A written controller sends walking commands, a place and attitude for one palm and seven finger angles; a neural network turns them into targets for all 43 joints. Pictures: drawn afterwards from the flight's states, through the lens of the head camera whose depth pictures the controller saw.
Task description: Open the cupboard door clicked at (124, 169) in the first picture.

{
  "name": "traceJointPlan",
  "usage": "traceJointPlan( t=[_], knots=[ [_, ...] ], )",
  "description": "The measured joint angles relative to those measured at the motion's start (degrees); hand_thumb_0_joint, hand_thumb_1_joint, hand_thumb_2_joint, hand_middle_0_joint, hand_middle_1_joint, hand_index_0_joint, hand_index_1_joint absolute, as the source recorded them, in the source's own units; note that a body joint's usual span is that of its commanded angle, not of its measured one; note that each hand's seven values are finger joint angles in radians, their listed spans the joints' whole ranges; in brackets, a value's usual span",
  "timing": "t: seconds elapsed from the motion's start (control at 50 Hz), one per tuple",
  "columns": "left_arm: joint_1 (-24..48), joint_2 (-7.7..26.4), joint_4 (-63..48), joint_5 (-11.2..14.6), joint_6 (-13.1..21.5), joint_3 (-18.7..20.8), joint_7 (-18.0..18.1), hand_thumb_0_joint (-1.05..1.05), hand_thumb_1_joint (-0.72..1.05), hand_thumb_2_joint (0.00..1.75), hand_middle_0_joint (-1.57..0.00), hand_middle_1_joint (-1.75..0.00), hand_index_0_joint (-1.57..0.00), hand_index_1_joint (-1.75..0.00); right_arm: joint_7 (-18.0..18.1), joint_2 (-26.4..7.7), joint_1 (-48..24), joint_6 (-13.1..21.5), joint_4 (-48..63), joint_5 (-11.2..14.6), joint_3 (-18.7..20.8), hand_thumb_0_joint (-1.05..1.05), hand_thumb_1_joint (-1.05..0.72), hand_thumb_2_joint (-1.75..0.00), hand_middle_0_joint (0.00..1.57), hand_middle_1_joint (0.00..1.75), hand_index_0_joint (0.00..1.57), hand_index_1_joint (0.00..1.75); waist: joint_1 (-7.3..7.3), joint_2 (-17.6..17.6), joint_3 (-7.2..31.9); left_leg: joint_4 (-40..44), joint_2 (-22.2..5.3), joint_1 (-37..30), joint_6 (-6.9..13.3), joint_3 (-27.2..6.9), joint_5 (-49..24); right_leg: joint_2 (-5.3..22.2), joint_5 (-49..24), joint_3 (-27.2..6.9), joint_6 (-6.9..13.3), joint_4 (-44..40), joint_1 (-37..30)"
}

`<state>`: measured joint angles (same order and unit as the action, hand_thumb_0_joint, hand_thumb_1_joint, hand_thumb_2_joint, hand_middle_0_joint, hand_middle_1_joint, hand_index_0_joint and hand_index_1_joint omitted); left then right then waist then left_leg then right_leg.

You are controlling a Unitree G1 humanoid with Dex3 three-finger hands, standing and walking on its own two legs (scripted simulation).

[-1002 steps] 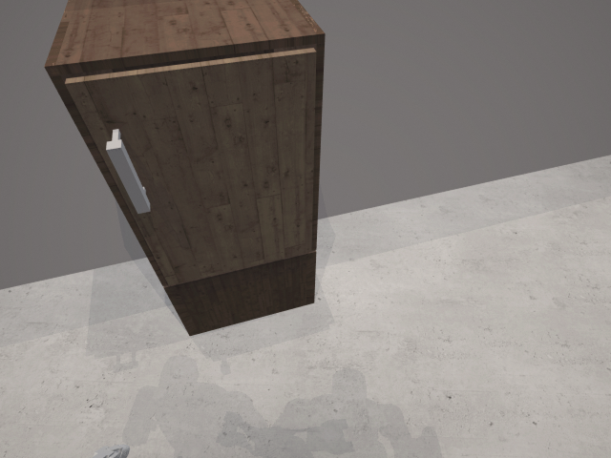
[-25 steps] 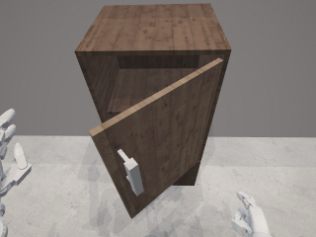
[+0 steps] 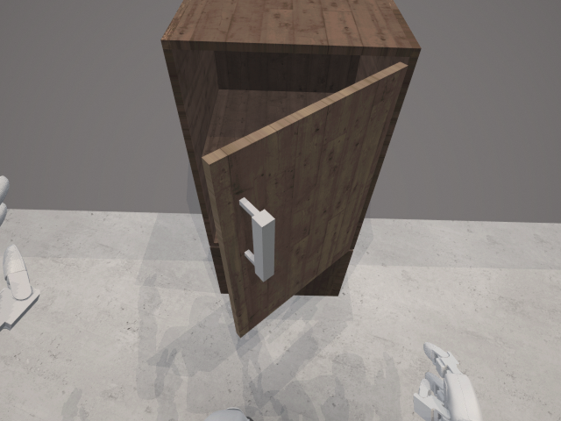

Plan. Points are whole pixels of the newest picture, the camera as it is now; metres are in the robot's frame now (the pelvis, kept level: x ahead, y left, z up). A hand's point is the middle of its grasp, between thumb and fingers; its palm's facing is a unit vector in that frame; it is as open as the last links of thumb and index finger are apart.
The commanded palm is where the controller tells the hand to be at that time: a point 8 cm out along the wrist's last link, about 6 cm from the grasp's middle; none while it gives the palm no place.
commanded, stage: step back with the hand held close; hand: left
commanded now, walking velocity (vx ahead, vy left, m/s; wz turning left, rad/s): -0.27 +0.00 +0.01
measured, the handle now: (255, 240) +0.38 +0.07 +0.02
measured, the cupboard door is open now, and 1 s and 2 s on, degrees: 42 42 42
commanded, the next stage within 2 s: stop stepping back and stand still in 0.28 s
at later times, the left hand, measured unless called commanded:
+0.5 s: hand out of the picture -0.01 +0.29 +0.18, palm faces +0.57 -0.69 -0.45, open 7.4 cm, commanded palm -0.06 +0.33 +0.19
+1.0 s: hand out of the picture -0.05 +0.28 +0.21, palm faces +0.35 -0.76 -0.54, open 7.4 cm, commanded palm -0.11 +0.32 +0.19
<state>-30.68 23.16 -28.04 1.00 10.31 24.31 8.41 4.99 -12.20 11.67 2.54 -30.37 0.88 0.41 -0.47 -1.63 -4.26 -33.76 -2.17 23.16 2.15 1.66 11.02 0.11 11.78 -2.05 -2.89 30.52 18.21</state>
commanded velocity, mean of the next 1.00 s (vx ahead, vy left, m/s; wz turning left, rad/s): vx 0.04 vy -0.03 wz -0.03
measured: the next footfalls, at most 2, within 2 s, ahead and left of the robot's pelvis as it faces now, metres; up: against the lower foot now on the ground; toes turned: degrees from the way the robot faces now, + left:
right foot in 0.44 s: -0.16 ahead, -0.12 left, +0.00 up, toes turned +6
left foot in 0.62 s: -0.14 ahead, +0.15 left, +0.00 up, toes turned +6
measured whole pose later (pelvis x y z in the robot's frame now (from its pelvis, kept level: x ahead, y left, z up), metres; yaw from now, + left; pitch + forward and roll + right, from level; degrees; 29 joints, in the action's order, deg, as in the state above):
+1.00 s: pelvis -0.26 +0.03 +0.03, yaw -2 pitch +1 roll -2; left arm -36.1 29.5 -32.4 1.9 10.5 26.4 9.8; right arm 4.5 -9.0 16.8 6.5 -35.4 -1.0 -0.2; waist -1.7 0.3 1.3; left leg -16.1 -5.8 14.6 0.2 6.4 8.1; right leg -2.1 26.5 9.6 1.4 37.8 15.4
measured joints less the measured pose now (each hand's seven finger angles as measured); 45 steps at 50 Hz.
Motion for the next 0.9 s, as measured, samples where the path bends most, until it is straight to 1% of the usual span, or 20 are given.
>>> traceJointPlan(
  t=[0.06, 0.12, 0.2, 0.24, 0.3, 0.34, 0.38, 0.42, 0.44, 0.46, 0.5, 0.52, 0.54, 0.58, 0.62, 0.66, 0.68, 0.72, 0.8, 0.9],
  knots=[
    [0.98, -0.19, -0.81, -0.11, 0.63, 0.19, 0.27, 0.02, 0.89, 0.90, -0.21, -0.30, -0.21, -0.30, -0.15, 0.33, 0.87, 1.01, -0.97, -0.19, -0.05, 0.01, -0.90, -0.90, 0.20, 0.30, 0.20, 0.30, -0.10, 0.49, -0.66, -1.56, 0.41, 2.23, -0.14, -0.48, 2.66, -0.34, -0.95, -0.44, 0.58, 0.68, 1.13],
    [-0.34, -0.42, -3.48, 0.30, 1.79, 0.69, 1.02, 0.02, 0.89, 0.90, -0.21, -0.30, -0.21, -0.30, -0.52, 0.01, 0.62, 1.81, -2.50, -0.57, -0.05, 0.01, -0.90, -0.90, 0.20, 0.30, 0.20, 0.30, 0.75, 1.10, -1.15, -4.31, 1.09, 4.40, -1.09, -0.47, 7.00, 0.15, -3.96, -0.87, 0.32, 1.35, 2.69],
    [-0.62, -0.66, -5.39, 0.43, 2.73, 0.37, 1.93, 0.02, 0.89, 0.90, -0.21, -0.30, -0.21, -0.30, -0.23, -0.85, -0.29, 1.92, -4.03, -0.97, 0.33, 0.02, -0.90, -0.90, 0.20, 0.30, 0.20, 0.30, 1.76, 0.57, -1.55, -5.94, 1.07, 5.97, -0.76, -0.03, 7.03, 0.29, 0.91, -1.14, 0.28, 4.88, 5.25],
    [1.46, -0.24, -4.65, 0.48, 2.35, 0.54, 2.03, 0.02, 0.89, 0.90, -0.21, -0.30, -0.21, -0.30, 0.28, -0.74, -0.69, 2.64, -3.97, -1.19, 0.74, 0.02, -0.90, -0.90, 0.20, 0.30, 0.20, 0.30, 1.34, -1.26, -1.81, -4.68, -0.38, 6.85, 0.90, -0.24, 1.82, -1.99, 9.76, -1.05, 0.45, 15.67, 8.78],
    [7.29, 2.91, -2.69, 0.65, 1.57, 1.53, 1.68, 0.02, 0.89, 0.90, -0.21, -0.30, -0.21, -0.30, -0.08, 1.60, -0.72, 4.09, -5.08, -1.25, 1.70, 0.02, -0.90, -0.90, 0.20, 0.29, 0.20, 0.30, -0.67, -2.78, -1.97, -0.53, -3.02, 7.78, 2.07, -0.27, -6.45, -5.84, 14.86, 0.63, 0.82, 36.99, 10.51],
    [9.09, 4.77, -2.53, 1.20, 1.94, 2.54, 1.95, 0.02, 0.89, 0.90, -0.21, -0.30, -0.21, -0.30, -1.35, 3.01, -0.56, 4.50, -6.12, -0.93, 1.68, 0.02, -0.90, -0.90, 0.20, 0.29, 0.20, 0.30, -1.58, -2.11, -0.68, 2.12, -4.47, 8.95, 2.23, 1.74, -8.38, -6.34, 16.81, 2.77, 1.57, 40.29, 7.65],
    [8.10, 5.24, -3.39, 2.15, 1.76, 3.50, 2.39, 0.02, 0.89, 0.90, -0.21, -0.30, -0.21, -0.30, -2.52, 3.68, -0.58, 4.44, -6.37, -0.43, 1.67, 0.02, -0.90, -0.90, 0.20, 0.29, 0.20, 0.30, -1.80, -1.32, 1.15, 4.44, -5.24, 10.42, 0.95, 4.62, -9.52, -5.62, 19.69, 5.15, 2.86, 34.97, 2.52],
    [5.73, 5.27, -4.67, 3.29, 1.43, 4.48, 2.41, 0.01, 0.89, 0.90, -0.21, -0.30, -0.21, -0.30, -2.97, 3.72, -1.11, 4.45, -5.70, -0.02, 1.63, 0.02, -0.90, -0.90, 0.20, 0.30, 0.20, 0.30, -1.09, -0.31, 2.61, 4.90, -5.01, 12.88, -0.78, 7.75, -8.17, -4.24, 22.82, 6.74, 4.71, 21.25, -3.99],
    [4.10, 5.83, -5.82, 3.53, 1.62, 5.64, 2.38, 0.01, 0.89, 0.90, -0.21, -0.30, -0.21, -0.30, -3.10, 3.69, -1.74, 4.65, -5.05, 0.22, 1.36, 0.02, -0.90, -0.90, 0.20, 0.30, 0.20, 0.30, 0.21, 1.72, 3.12, 1.79, -4.01, 15.52, -2.89, 9.43, -2.66, -2.60, 23.19, 4.94, 6.41, 12.63, -6.01],
    [3.07, 4.68, -6.41, 3.23, 2.39, 5.48, 2.09, 0.01, 0.89, 0.90, -0.21, -0.30, -0.21, -0.30, -3.28, 2.70, -2.94, 4.79, -5.28, 0.25, 1.33, 0.01, -0.90, -0.90, 0.20, 0.30, 0.20, 0.30, 1.63, 1.30, 2.11, -5.94, -3.51, 17.90, -4.27, 7.17, 2.71, -2.30, 21.02, 3.99, 6.44, 12.89, -4.59],
    [0.50, 1.84, -6.85, 2.67, 3.11, 3.00, 1.04, 0.01, 0.89, 0.90, -0.21, -0.30, -0.21, -0.30, -3.64, 0.77, -3.36, 4.48, -7.76, -0.51, 1.32, 0.01, -0.90, -0.90, 0.20, 0.30, 0.20, 0.30, 3.20, -0.27, 1.85, -23.96, -0.79, 19.93, -5.36, 1.38, 7.92, -2.00, 17.94, 3.50, 4.40, 14.27, -3.51],
    [-0.72, 0.94, -6.73, 2.50, 2.99, 1.82, 0.40, 0.01, 0.89, 0.90, -0.21, -0.30, -0.21, -0.30, -3.55, 0.44, -2.43, 4.00, -8.68, -0.56, 1.09, 0.01, -0.90, -0.90, 0.20, 0.30, 0.20, 0.30, 4.18, -0.07, 2.82, -29.04, 0.25, 18.71, -5.31, 0.24, 7.82, -1.53, 16.40, 2.85, 3.40, 12.94, -3.77],
    [-1.58, 0.26, -6.65, 2.26, 2.62, 1.15, 0.00, 0.01, 0.89, 0.90, -0.21, -0.30, -0.21, -0.30, -3.24, 0.60, -1.29, 3.72, -9.20, -0.50, 0.72, 0.02, -0.90, -0.90, 0.20, 0.29, 0.20, 0.30, 5.18, 0.92, 3.80, -29.77, 0.82, 15.82, -4.96, 0.04, 7.74, -0.89, 14.75, 1.82, 2.47, 11.02, -4.17],
    [-1.77, -0.43, -5.85, 1.90, 2.32, 1.12, 0.13, 0.01, 0.89, 0.90, -0.21, -0.30, -0.21, -0.30, -2.08, 1.46, 0.86, 4.12, -9.19, -0.49, -0.36, 0.02, -0.90, -0.90, 0.20, 0.30, 0.20, 0.30, 6.28, 3.64, 5.53, -21.54, 1.01, 7.09, -3.53, 0.24, 8.03, 0.38, 11.72, -0.09, 1.28, 7.26, -4.66],
    [0.88, -1.08, -3.33, 1.28, 2.46, 1.12, 0.85, 0.01, 0.89, 0.90, -0.21, -0.30, -0.21, -0.30, -0.75, 1.02, 2.50, 5.73, -7.82, -0.61, -1.19, 0.02, -0.90, -0.90, 0.20, 0.30, 0.20, 0.30, 5.65, 3.85, 6.76, -6.45, 0.21, -3.01, -2.48, -0.89, 8.00, 0.50, 10.17, -0.23, 0.59, 5.87, -4.08],
    [7.07, -1.72, 1.42, 0.74, 1.90, 0.73, 1.90, 0.01, 0.89, 0.90, -0.21, -0.30, -0.21, -0.30, 0.06, 1.13, 1.39, 6.95, -7.35, -0.93, -0.95, 0.02, -0.90, -0.90, 0.20, 0.30, 0.20, 0.30, 4.39, 4.66, 4.70, -3.06, 1.70, -3.98, -1.36, -0.60, 7.62, 1.19, 13.11, -0.99, 1.39, 10.24, -1.69],
    [9.80, -2.22, 3.68, 0.59, 1.37, 0.56, 2.41, 0.01, 0.89, 0.90, -0.21, -0.30, -0.21, -0.30, 0.14, 1.30, 0.50, 7.25, -7.02, -0.99, -1.00, 0.02, -0.90, -0.90, 0.20, 0.30, 0.20, 0.30, 4.16, 4.44, 3.23, -2.41, 1.58, -4.32, -0.88, -0.08, 6.01, 0.62, 15.08, -0.88, 1.73, 14.83, 0.28],
    [12.28, -2.23, 5.64, 0.90, 0.01, 0.50, 2.69, 0.01, 0.89, 0.90, -0.20, -0.30, -0.21, -0.30, -0.39, 2.35, -0.92, 8.06, -6.72, -1.30, -1.41, 0.02, -0.90, -0.90, 0.20, 0.30, 0.20, 0.30, 2.23, 3.72, 1.32, 0.76, 0.55, -5.59, -0.56, 0.26, 2.38, -1.26, 15.75, 0.25, 2.28, 24.32, 4.46],
    [5.83, -0.04, -1.58, 0.94, -0.82, -0.76, 1.49, 0.02, 0.90, 0.90, -0.20, -0.30, -0.20, -0.30, -2.92, 4.72, 0.08, 8.16, -4.83, -1.05, -2.63, 0.01, -0.90, -0.90, 0.20, 0.30, 0.20, 0.30, -1.52, 4.89, 1.38, 8.88, -1.21, -8.27, -0.67, 1.63, -2.59, -1.90, 7.90, 3.20, 2.24, 31.86, 10.00],
    [-5.59, 3.33, -8.85, 0.22, 0.93, -1.75, -0.07, 0.02, 0.89, 0.90, -0.20, -0.30, -0.21, -0.30, -2.75, 4.94, 3.56, 5.87, -4.09, -1.38, -1.88, 0.01, -0.90, -0.90, 0.20, 0.30, 0.21, 0.30, -2.15, 4.86, 4.28, 16.00, -2.70, -9.99, -1.94, 4.21, -2.71, -1.04, 5.57, 7.45, 2.61, 24.23, 7.93]
  ],
)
